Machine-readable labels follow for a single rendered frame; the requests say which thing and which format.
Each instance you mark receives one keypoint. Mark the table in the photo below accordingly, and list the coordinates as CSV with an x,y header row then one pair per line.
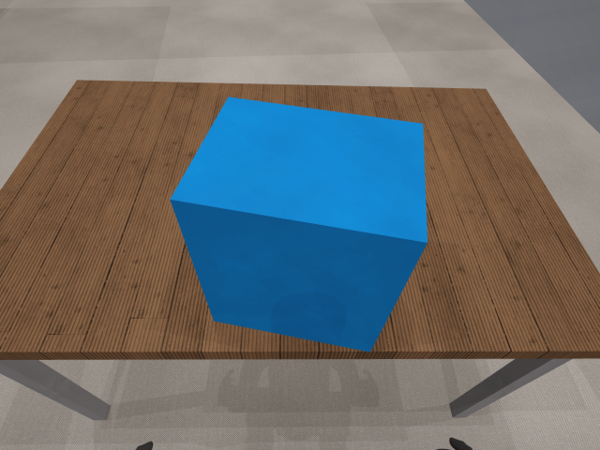
x,y
94,266

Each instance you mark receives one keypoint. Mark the carton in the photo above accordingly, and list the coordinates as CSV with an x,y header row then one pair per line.
x,y
303,222

